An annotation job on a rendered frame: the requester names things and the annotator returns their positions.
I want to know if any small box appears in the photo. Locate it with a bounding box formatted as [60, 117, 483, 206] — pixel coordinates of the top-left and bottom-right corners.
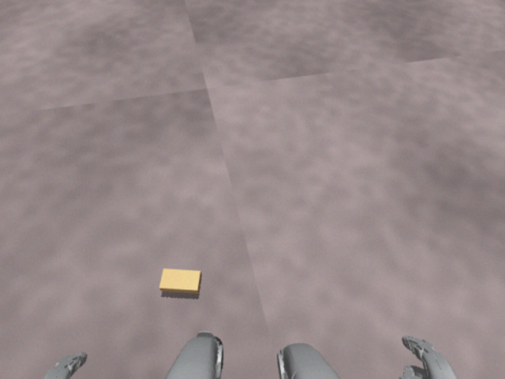
[159, 268, 202, 294]

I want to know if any right robot hand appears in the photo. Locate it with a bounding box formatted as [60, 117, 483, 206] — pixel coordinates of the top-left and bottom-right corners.
[398, 336, 458, 379]

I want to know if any left robot hand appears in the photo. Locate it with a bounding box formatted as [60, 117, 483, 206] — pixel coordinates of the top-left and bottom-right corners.
[43, 353, 87, 379]

